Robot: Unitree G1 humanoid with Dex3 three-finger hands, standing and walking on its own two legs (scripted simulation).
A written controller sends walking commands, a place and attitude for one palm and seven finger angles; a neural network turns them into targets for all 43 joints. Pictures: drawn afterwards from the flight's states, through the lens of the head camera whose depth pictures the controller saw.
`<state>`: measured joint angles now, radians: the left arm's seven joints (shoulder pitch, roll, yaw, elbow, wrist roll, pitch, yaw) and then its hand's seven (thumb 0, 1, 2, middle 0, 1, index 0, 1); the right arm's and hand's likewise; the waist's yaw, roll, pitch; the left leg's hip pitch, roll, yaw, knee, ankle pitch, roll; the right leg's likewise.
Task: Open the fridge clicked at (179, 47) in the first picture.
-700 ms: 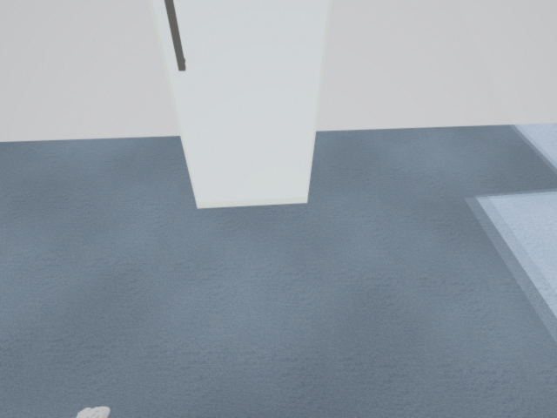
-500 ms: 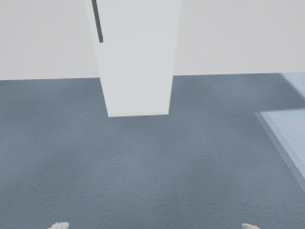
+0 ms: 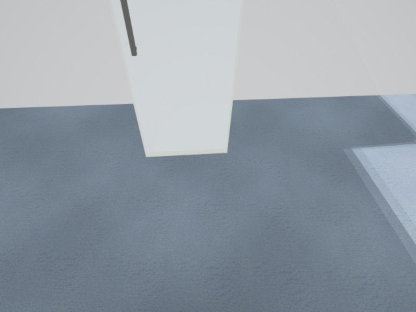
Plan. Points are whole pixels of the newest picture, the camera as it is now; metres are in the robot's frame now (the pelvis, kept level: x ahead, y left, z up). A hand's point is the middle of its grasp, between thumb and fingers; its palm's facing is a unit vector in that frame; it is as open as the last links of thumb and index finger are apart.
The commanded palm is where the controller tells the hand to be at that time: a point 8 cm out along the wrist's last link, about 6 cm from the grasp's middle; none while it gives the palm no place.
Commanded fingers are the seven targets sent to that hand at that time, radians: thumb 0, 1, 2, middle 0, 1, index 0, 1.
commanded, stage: stand and wait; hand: left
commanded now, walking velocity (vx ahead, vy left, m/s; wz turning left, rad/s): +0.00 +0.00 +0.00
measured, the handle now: (128, 19) +1.09 +0.38 +0.11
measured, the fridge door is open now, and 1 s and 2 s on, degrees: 0 0 0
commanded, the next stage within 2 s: look at it before walking up in 0.12 s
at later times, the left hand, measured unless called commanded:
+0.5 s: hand out of the picture +0.07 +0.24 -0.15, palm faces -0.02 -0.94 -0.33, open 7.4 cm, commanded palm none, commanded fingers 0.00 0.90 0.90 -0.20 -0.30 -0.20 -0.30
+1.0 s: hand out of the picture +0.07 +0.23 -0.16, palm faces +0.02 -0.96 -0.29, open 7.4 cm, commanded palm none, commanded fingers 0.00 0.90 0.90 -0.20 -0.30 -0.20 -0.30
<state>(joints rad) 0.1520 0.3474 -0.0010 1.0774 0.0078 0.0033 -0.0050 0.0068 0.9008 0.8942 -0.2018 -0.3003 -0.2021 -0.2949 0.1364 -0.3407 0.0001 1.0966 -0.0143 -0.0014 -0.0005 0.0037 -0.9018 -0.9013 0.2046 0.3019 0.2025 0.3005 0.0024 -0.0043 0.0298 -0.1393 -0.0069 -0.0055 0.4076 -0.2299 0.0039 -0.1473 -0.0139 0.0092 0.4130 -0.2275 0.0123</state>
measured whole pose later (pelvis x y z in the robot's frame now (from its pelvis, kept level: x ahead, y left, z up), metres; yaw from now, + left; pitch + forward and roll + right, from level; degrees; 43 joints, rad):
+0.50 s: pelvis -0.01 -0.01 +0.00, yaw +0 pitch -2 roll +0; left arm 0.14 0.34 0.00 1.08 0.01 0.00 -0.01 0.01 0.90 0.89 -0.20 -0.30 -0.20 -0.29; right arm 0.13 -0.34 0.00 1.11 -0.01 -0.01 0.00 0.00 -0.90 -0.90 0.20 0.30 0.20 0.30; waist 0.00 0.00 0.03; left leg -0.14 0.00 -0.01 0.38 -0.20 0.00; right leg -0.15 -0.01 0.01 0.39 -0.20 0.01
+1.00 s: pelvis +0.01 +0.00 +0.00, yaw +2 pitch -1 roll -1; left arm 0.19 0.30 0.00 1.06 0.02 0.01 0.00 0.00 0.90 0.89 -0.20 -0.30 -0.20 -0.29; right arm 0.19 -0.30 0.00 1.10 -0.03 0.02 0.00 0.00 -0.90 -0.90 0.20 0.30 0.20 0.30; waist 0.00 0.01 -0.01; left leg -0.21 0.01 -0.02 0.53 -0.35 0.00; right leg -0.15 0.00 -0.03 0.42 -0.26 0.00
